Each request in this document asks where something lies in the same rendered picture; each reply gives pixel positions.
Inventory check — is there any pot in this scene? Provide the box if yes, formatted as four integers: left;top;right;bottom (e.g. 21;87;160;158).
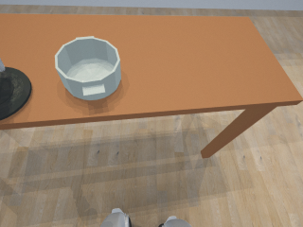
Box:
55;36;121;100

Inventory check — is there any table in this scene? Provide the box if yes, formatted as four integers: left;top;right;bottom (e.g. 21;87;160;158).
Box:
0;13;303;159

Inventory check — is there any lid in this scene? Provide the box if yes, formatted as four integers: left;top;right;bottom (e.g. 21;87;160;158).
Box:
0;66;32;121

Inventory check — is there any left robot thigh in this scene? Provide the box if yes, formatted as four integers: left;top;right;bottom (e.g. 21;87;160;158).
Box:
100;212;130;227

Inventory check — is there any robot left shin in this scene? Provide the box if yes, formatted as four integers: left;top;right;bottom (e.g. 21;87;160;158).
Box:
112;208;124;214

